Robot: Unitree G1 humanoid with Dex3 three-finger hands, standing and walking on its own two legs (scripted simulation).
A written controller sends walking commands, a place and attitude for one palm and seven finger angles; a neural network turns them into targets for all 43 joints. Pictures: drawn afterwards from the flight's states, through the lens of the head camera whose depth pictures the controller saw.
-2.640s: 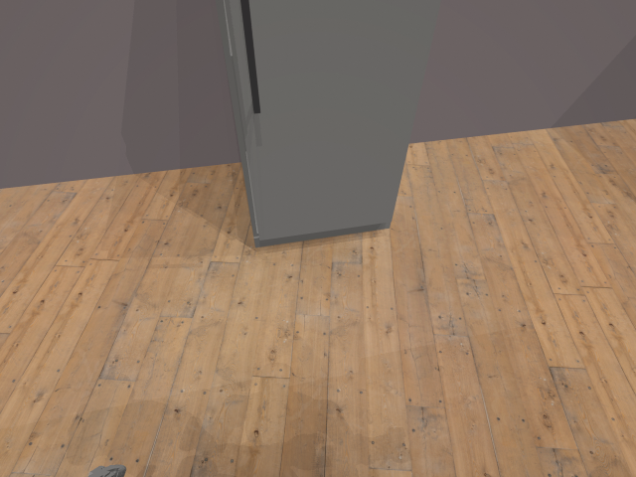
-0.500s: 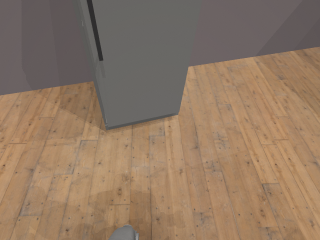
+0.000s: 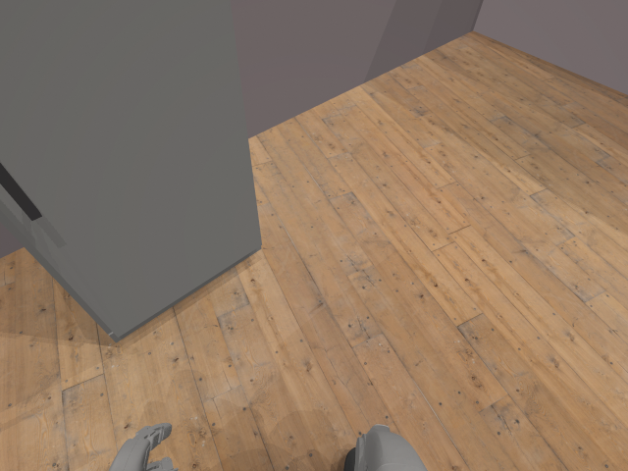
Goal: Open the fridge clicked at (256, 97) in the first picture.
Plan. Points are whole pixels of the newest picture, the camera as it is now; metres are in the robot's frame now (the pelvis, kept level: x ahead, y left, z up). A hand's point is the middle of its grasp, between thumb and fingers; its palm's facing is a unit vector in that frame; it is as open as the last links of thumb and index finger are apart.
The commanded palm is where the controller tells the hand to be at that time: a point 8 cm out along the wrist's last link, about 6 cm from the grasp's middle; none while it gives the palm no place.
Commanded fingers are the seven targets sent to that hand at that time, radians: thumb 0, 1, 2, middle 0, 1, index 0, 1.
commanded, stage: turn to face it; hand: left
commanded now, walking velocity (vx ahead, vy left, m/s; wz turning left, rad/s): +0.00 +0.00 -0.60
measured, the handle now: out of the picture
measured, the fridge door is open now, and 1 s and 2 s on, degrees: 0 0 0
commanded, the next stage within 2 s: take the last steps up to it in 1.48 s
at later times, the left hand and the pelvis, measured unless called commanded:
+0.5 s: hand (197, 447) +0.18 +0.18 -0.18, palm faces +0.10 -0.99 -0.13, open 7.3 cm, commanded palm none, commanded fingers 0.00 0.90 0.90 -0.20 -0.30 -0.20 -0.30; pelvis +0.08 +0.01 -0.01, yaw +4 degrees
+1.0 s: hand out of the picture +0.13 +0.20 -0.15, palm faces +0.35 -0.89 -0.29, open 7.4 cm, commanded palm none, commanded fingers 0.00 0.90 0.90 -0.20 -0.30 -0.20 -0.30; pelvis +0.09 -0.04 -0.01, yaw +20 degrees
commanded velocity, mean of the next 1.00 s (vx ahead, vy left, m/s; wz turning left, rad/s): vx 0.00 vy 0.00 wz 0.52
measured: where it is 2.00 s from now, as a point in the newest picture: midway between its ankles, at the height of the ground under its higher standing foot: outside the picture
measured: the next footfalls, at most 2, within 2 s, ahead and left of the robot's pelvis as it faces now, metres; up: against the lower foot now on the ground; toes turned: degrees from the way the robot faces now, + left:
right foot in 0.10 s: +0.17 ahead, -0.12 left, +0.00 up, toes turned -9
left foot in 0.46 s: +0.14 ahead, +0.10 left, +0.00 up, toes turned +10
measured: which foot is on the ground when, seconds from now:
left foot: down 0.00-0.08, up 0.10-0.44, down 0.46-1.00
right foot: up 0.00-0.08, down 0.10-0.48, up 0.50-0.98, down 1.00-1.00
